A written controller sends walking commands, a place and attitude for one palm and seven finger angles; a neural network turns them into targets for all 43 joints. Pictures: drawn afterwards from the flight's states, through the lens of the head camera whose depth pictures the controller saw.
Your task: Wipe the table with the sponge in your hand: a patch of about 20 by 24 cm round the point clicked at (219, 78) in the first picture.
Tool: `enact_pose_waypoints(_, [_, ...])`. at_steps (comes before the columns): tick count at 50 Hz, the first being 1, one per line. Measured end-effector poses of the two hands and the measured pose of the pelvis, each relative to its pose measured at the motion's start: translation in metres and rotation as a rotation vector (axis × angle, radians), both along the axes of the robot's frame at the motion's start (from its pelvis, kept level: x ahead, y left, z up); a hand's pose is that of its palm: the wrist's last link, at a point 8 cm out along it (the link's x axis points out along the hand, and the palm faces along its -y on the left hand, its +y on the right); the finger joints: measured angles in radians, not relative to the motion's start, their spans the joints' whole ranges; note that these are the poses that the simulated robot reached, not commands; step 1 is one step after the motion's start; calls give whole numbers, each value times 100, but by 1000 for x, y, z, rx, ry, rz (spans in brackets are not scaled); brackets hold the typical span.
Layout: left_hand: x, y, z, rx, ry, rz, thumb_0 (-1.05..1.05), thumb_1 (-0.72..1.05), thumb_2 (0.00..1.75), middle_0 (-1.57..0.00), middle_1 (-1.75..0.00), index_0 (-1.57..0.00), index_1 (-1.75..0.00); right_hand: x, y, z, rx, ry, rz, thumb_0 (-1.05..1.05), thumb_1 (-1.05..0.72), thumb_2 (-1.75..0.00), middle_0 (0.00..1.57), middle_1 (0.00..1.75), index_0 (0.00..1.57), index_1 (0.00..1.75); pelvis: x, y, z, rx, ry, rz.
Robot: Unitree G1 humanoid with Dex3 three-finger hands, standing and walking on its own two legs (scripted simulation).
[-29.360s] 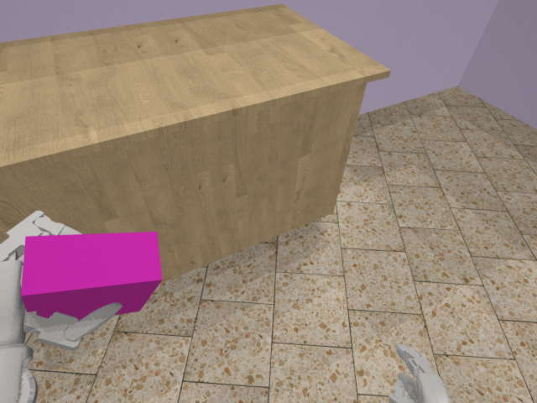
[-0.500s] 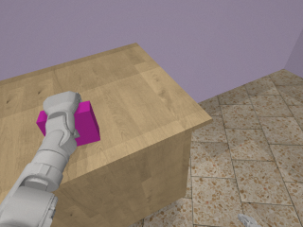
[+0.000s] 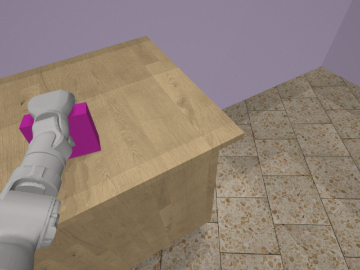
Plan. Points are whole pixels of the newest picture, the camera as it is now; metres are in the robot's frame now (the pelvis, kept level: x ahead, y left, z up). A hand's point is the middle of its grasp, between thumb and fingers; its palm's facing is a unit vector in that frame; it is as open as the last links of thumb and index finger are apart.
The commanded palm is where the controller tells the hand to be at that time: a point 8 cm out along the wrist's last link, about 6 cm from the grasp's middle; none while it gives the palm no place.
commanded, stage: wipe forward along the third lane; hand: left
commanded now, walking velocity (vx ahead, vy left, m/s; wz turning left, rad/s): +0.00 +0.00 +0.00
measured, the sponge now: (67, 139) +0.41 +0.30 +0.07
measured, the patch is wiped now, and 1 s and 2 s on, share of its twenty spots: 0.95 0.95 0.95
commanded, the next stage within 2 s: wipe back along the third lane in 0.28 s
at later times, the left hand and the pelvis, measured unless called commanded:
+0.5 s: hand (59, 111) +0.47 +0.32 +0.12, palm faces -0.10 -0.01 -1.00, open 9.9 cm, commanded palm +0.44 +0.31 +0.15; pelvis +0.02 +0.04 +0.00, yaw -1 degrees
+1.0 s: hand (57, 121) +0.43 +0.31 +0.12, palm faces +0.06 -0.03 -1.00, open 9.9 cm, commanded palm +0.38 +0.28 +0.15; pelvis +0.05 +0.08 +0.00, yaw +0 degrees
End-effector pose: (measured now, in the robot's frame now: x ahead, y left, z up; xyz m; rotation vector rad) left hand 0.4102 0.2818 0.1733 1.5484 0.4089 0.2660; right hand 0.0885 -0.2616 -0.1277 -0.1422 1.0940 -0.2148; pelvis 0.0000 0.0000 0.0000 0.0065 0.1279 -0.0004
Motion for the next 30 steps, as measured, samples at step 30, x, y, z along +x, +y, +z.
enact_pose_waypoints(30, [38,28,-4,-3,-37,-38,1,-55,112,-73,-136,-79,-134,-2,44,6,3,70,-44,0,-91,-90,20,30,20,30,25,47,5,-21,37,-26])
